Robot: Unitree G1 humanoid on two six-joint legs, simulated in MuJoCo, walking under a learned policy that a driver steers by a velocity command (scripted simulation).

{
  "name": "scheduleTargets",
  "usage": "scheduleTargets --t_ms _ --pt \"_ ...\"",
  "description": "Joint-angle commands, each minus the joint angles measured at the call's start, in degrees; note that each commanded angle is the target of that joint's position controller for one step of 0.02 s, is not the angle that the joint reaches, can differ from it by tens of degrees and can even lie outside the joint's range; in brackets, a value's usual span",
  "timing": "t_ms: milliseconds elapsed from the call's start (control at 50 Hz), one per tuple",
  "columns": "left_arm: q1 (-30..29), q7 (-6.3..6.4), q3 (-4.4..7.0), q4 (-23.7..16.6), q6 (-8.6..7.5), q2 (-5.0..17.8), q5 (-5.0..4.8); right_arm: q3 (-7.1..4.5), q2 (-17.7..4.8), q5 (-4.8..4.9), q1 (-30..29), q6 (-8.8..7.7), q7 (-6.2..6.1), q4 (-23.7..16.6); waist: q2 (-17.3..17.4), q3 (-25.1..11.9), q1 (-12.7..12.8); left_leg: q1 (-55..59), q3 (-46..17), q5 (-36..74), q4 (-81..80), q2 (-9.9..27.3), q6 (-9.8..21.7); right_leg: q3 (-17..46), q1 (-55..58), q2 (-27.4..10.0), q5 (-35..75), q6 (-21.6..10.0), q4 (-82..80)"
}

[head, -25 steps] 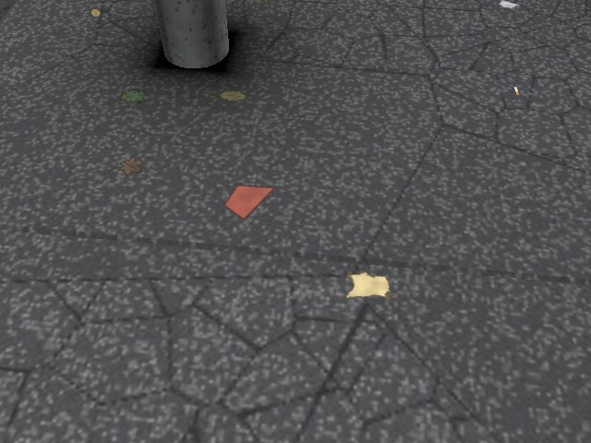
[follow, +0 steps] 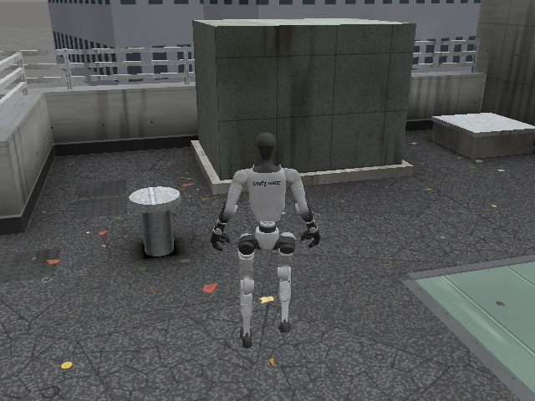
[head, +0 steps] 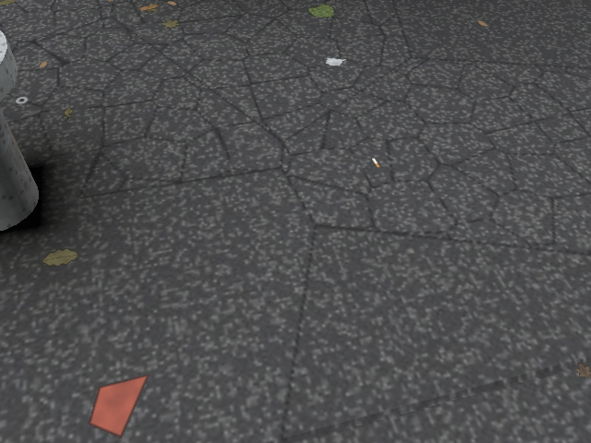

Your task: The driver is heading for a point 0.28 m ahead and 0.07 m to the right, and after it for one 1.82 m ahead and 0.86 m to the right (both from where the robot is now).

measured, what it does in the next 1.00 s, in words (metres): walks ahead, turning right: right foot, then left foot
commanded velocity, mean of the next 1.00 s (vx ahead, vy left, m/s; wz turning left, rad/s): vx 0.29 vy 0.00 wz -0.83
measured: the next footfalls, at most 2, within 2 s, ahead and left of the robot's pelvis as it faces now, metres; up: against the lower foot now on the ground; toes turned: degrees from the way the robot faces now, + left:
right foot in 0.24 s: +0.41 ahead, -0.08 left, +0.00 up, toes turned -16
left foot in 0.72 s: +0.58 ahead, +0.03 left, +0.00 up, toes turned -50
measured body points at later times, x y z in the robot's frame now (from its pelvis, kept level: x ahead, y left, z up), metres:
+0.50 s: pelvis +0.33 -0.02 -0.01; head +0.40 -0.04 +0.43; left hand +0.52 +0.21 -0.14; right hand +0.41 -0.32 -0.10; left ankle +0.51 +0.10 -0.66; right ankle +0.37 -0.07 -0.74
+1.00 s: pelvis +0.45 +0.02 +0.01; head +0.49 +0.01 +0.45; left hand +0.76 +0.10 -0.11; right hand +0.31 -0.25 -0.09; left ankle +0.56 +0.06 -0.74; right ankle +0.32 -0.05 -0.67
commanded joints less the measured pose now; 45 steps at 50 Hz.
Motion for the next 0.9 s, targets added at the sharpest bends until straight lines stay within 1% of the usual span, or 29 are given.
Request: scheduleTargets --t_ms 20,60,100,120,160,200,220,240,260,280,300,320,340,360,400,440,500,560,620,680,700,720,740,760,780,800,820,860,900 --pt "-6.32 -1.61 -1.72 -8.08 1.02 -2.97 0.68 -0.61 -2.06 1.45 5.2 -1.76 0.63 0.7 8.76 2.77 -0.65 10.46 -10.81 16.19 -14.73 15.4 5.99 2.88 -17.45 -5.7 3.28 0.26 -0.38" --pt "-10.14 -2.47 -2.39 -10.9 0.96 -2.8 0.63 -0.78 -2.81 1.36 2.87 -2.3 0.54 1.23 8.91 4.36 1.17 7.5 -3.04 21.84 -17.08 13.3 5.05 1.39 -15.91 -5.62 9.95 0.15 -6.23" --pt "-13.35 -3.18 -3.14 -12.18 0.57 -2.85 0.8 -0.87 -3.64 1.62 -0.48 -2.38 0.26 1.18 5.48 7.9 2.55 2.09 5.15 32.67 -17.61 9.92 3.66 -3.47 -7.91 -3.5 16.43 0.08 -20.7" --pt "-14.6 -3.57 -3.4 -12.2 0.27 -3.1 1.02 -1.04 -4.55 1.92 0.56 -2.51 0.06 1.7 4.11 8.36 2.1 0.95 7.73 39.67 -16.55 8.58 3.07 -7.46 -2.3 -0.99 19.62 -0.17 -27.44" --pt "-9.39 -3.64 -3.01 -9.98 -0.18 -1.75 1.26 -2.03 -8.82 2.48 3.13 -2.37 -0.46 1.92 5.52 4.17 3.92 3.26 8.78 59.57 -6.15 8.52 2.33 -11.7 9.28 5.04 21.0 -1.1 -32.6" --pt "5.98 -2.47 -1.16 -5.58 -0.53 1.93 1.69 -2.94 -12.14 3.24 1.9 -1.05 -0.68 0.71 6.97 -4.88 11.11 1.3 6.88 64.53 16.17 11.48 1.88 -8.3 27.09 7.85 20.61 -4.45 -34.58" --pt "14.08 -0.92 0.29 -2.36 -0.66 4.53 1.74 -2.97 -11.43 3.3 1.38 -0.54 -0.26 0.25 4.42 -8.83 13.77 -4.35 6.4 46.49 32.49 9.43 0.6 -4.41 38.01 7.14 24.04 -6.3 -37.53" --pt "10.86 0.98 1.86 -2.41 -0.13 8.9 0.26 -2.34 -6.5 2.63 3.93 0.2 0.52 0.4 -5.72 -5.63 10.1 -16.66 7.42 -11.87 53.98 -1.16 -1.37 5.02 43.55 -0.64 46.59 -8.32 -39.88" --pt "9.41 0.78 3.32 -5.77 0.43 16.11 1.19 -1.61 -5.37 2.73 13.7 1.15 -0.38 -3.77 -7.79 -19.32 4.48 -28.8 -1.58 -21.41 74.64 -3.66 -3.83 28.79 59.74 -17.1 85.1 -20.61 -34.71" --pt "8.18 1.49 4.03 -8.71 1.06 14.97 -0.03 -1.26 -7.99 1.97 9.95 1.35 -1.03 -5.19 0.2 -28.04 7.45 -32.62 -9.64 -14.31 75.57 -1.83 -3.43 36.21 60.67 -19.21 68.46 -23.5 -41.68" --pt "3.65 2.45 3.37 -9.17 1.47 12.09 -1.01 -0.85 -8.11 1.53 7.0 1.41 -1.02 -5.75 4.57 -20.15 4.94 -31.36 -11.17 -10.37 68.59 0.56 -2.89 34.95 49.31 -16.23 53.28 -21.58 -46.84" --pt "0.84 2.88 2.34 -8.51 1.59 8.67 -1.36 -0.85 -7.8 0.5 3.83 1.78 -0.92 -6.28 7.19 -11.79 2.38 -30.14 -11.13 -9.78 61.51 2.42 -2.85 31.85 38.52 -12.5 44.26 -19.17 -50.14" --pt "-0.81 3.2 1.58 -8.16 1.42 6.7 -1.37 -0.7 -7.38 -0.27 3.53 2.66 -0.98 -6.24 7.8 -6.26 -0.01 -27.84 -11.1 -10.29 57.28 3.2 -3.07 28.88 30.17 -10.21 44.54 -17.54 -51.91" --pt "-1.05 3.2 1.1 -7.84 1.16 5.34 -1.48 -0.82 -7.55 -0.85 4.08 4.16 -1.17 -6.06 8.55 -3.55 -1.23 -24.19 -10.77 -10.39 53.08 3.9 -3.57 26.25 23.19 -8.89 48.56 -16.21 -52.63" --pt "-1.27 2.6 1.25 -7.1 0.64 5.95 -1.06 -0.45 -5.84 -0.77 3.29 5.85 -1.47 -6.7 9.6 -4.1 -2.46 -18.62 -10.31 -10.17 44.57 4.53 -4.38 22.69 15.57 -5.87 52.76 -14.67 -52.08" --pt "-0.83 2.42 1.78 -6.79 0.41 6.78 -0.3 -0.04 -4.16 -0.04 0.71 6.1 -1.57 -7.95 8.33 -6.8 -1.97 -17.22 -9.81 -4.95 39.18 3.51 -4.2 21.7 14.57 -3.57 55.23 -12.62 -50.25" --pt "-0.55 2.55 2.19 -6.81 1.37 6.76 -0.59 0.36 -3.47 0.44 -4.33 6.61 -1.6 -10.03 4.62 -7.9 -0.71 -17.02 -10.86 2.36 32.7 1.44 -3.16 23.3 14.41 -0.53 44.64 -8.47 -49.16" --pt "0.69 2.61 2.67 -7.07 2.63 7.1 -0.67 0.58 -3.99 0.96 -9.62 7.04 -1.48 -11.54 0.94 -5.63 1.44 -18.46 -12.64 3.22 26.33 -1.17 -2.5 28.24 16.72 0.91 30.65 -5.92 -49.37" --pt "2.04 2.43 3.09 -7.12 3.26 7.34 -0.24 0.59 -5.02 1.71 -12.65 6.28 -1.6 -12.07 -2.17 -3.12 3.07 -17.79 -14.44 0.0 18.49 -3.59 -1.75 33.05 20.87 0.62 28.13 -5.51 -47.59" --pt "-0.37 2.27 3.07 -8.01 3.29 6.84 -0.42 0.33 -5.99 2.26 -9.53 5.08 -2.08 -10.94 -4.87 -1.63 1.14 -7.27 -14.81 0.44 3.81 -5.11 -0.74 36.24 19.12 2.13 25.36 -2.13 -45.18" --pt "-1.77 2.41 2.73 -8.28 3.12 6.12 -1.11 0.04 -6.45 1.78 -6.26 4.52 -2.49 -9.86 -4.12 -1.37 -1.08 -0.5 -14.56 6.43 -5.3 -3.14 -0.09 34.34 16.02 3.98 19.46 0.33 -42.28" --pt "2.58 2.64 1.67 -8.13 2.86 2.15 -1.52 -0.67 -9.28 1.3 -6.3 4.26 -3.01 -9.75 4.61 -4.31 1.37 7.84 -22.28 9.62 -8.38 8.2 2.93 26.83 11.31 7.95 -2.29 3.24 -33.23" --pt "4.87 2.95 1.33 -9.79 3.06 1.71 -1.63 -1.51 -14.57 0.79 -6.97 5.13 -2.74 -10.84 16.61 -5.9 2.43 11.51 -39.59 21.56 -9.93 21.92 11.31 12.9 1.82 16.74 -21.07 5.72 -23.39" --pt "4.35 2.75 2.39 -8.67 3.14 7.09 1.03 -1.71 -12.03 1.48 -4.11 5.82 -2.24 -9.66 12.96 -6.45 1.0 9.91 -40.83 28.93 -8.05 22.19 15.81 10.4 0.7 12.77 -20.25 6.61 -12.54" --pt "3.27 2.37 2.61 -7.74 3.3 7.4 1.13 -0.8 -8.38 1.9 -4.65 6.15 -1.97 -9.72 8.98 -4.79 1.41 7.58 -34.31 30.86 -6.28 19.47 15.4 10.19 0.96 10.76 -16.2 6.91 -8.32" --pt "2.82 1.97 2.45 -6.9 3.75 6.69 0.59 -0.48 -6.61 1.9 -6.68 6.41 -1.68 -9.78 7.03 -2.55 1.9 4.26 -27.46 29.97 -6.14 14.94 13.45 10.12 2.39 9.8 -12.53 7.47 -6.42" --pt "2.38 1.42 2.15 -7.01 4.22 5.86 0.11 -0.59 -6.87 1.63 -8.18 6.47 -1.65 -9.7 9.15 -2.32 2.51 3.4 -23.52 29.86 -6.04 11.96 11.99 9.4 2.71 9.83 -9.99 7.85 -4.47" --pt "2.13 1.08 1.49 -6.68 4.75 5.06 -0.68 -0.81 -7.05 1.19 -7.5 6.27 -1.3 -9.07 11.07 -2.56 2.03 2.35 -19.08 35.26 -5.5 9.69 11.46 7.78 3.7 10.43 -8.78 8.58 -2.34" --pt "-0.1 1.19 0.92 -7.06 5.08 4.45 -0.99 -1.08 -7.25 1.32 -5.52 5.94 -0.94 -8.03 11.6 -2.91 0.9 3.88 -18.33 33.92 -5.58 9.72 11.87 7.8 3.46 10.24 -8.52 8.69 -5.36"
Keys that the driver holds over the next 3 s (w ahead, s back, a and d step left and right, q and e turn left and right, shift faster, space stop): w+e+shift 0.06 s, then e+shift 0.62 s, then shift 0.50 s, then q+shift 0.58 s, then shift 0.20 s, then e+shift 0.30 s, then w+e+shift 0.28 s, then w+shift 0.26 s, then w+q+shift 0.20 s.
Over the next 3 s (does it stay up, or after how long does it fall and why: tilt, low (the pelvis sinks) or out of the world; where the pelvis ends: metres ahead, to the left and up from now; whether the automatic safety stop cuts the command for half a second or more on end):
stays up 0.66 -0.24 -0.01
